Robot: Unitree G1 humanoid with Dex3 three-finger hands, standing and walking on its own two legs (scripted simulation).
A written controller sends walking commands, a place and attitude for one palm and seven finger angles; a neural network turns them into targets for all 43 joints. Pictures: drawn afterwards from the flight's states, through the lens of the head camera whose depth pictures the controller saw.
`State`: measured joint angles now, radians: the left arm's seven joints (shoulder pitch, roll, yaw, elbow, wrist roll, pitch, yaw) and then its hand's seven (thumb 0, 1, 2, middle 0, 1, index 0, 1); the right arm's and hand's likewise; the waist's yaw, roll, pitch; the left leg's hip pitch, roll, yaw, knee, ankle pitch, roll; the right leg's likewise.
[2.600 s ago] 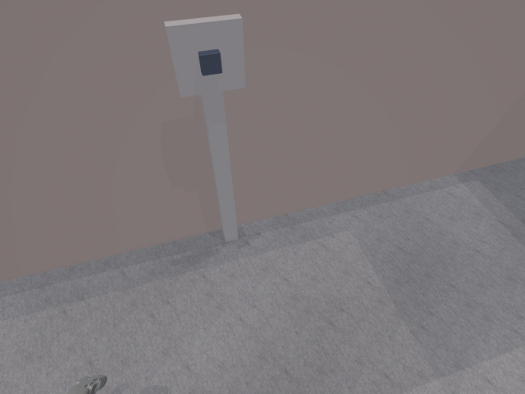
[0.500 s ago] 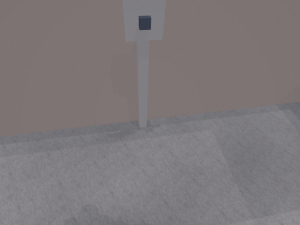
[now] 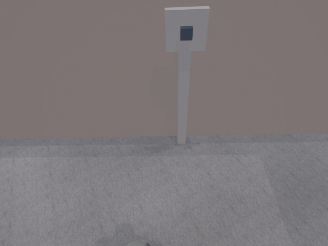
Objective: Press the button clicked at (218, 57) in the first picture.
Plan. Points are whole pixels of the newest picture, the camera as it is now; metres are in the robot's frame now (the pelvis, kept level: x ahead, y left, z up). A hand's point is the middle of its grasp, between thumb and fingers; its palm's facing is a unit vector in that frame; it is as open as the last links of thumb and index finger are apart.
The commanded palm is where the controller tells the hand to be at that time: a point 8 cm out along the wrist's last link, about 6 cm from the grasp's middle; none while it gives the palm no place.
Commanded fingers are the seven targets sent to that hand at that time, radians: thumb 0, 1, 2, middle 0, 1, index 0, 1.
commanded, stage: take the last steps up to it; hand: left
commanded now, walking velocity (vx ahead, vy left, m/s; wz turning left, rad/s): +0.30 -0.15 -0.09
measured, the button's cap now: (186, 33) +0.91 -0.04 +0.10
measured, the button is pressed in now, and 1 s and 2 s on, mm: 0 0 0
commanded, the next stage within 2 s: come to a stop and stand still in 1.18 s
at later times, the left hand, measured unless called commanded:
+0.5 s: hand out of the picture +0.08 +0.15 -0.18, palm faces +0.01 -0.99 -0.17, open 7.4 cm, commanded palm none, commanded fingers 0.00 0.90 0.90 -0.20 -0.30 -0.20 -0.30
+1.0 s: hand (159, 215) +0.25 +0.05 -0.20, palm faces +0.00 -1.00 -0.08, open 7.4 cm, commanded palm none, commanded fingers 0.00 0.90 0.90 -0.20 -0.30 -0.20 -0.30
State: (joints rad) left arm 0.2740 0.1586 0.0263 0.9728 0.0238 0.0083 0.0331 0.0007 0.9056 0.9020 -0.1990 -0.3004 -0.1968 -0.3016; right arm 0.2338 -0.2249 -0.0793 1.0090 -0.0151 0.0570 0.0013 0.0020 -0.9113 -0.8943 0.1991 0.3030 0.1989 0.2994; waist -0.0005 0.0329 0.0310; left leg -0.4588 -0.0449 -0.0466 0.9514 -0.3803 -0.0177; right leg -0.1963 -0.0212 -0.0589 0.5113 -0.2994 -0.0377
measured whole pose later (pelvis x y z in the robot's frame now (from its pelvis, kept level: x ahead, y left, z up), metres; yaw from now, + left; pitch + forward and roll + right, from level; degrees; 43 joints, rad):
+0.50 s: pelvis +0.09 -0.04 -0.01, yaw -2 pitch +0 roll +1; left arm 0.31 0.19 0.07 1.08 0.03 0.02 -0.05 0.00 0.91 0.90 -0.20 -0.30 -0.19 -0.30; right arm 0.39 -0.14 -0.05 1.14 -0.03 -0.04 -0.03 0.00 -0.92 -0.89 0.20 0.30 0.20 0.30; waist -0.01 -0.02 0.04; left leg -0.03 0.12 0.12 0.40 -0.36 -0.09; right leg -0.48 -0.10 -0.09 0.76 -0.27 0.01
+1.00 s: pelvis +0.27 -0.11 -0.02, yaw -4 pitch -1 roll -2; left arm 0.34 0.15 0.04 1.12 0.03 -0.02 -0.01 0.00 0.91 0.90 -0.20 -0.30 -0.20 -0.30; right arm 0.14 -0.13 -0.04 1.00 -0.03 -0.07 0.00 0.00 -0.91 -0.89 0.20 0.30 0.20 0.30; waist 0.01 -0.05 0.03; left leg -0.36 0.08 0.17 0.66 -0.27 0.05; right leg -0.18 0.03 -0.12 0.74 -0.45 -0.05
